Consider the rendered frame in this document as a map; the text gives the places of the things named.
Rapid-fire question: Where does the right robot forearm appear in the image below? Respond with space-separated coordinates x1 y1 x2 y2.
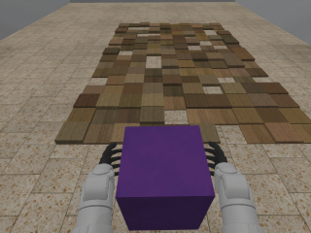
214 162 265 233

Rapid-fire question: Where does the right robot hand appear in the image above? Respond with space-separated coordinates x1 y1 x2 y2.
204 141 227 177

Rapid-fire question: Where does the left robot forearm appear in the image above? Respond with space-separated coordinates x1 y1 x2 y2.
71 163 115 233

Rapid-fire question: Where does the carton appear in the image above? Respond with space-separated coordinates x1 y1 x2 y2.
116 125 216 231

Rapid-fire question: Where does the left robot hand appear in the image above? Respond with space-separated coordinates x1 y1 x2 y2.
99 142 122 176

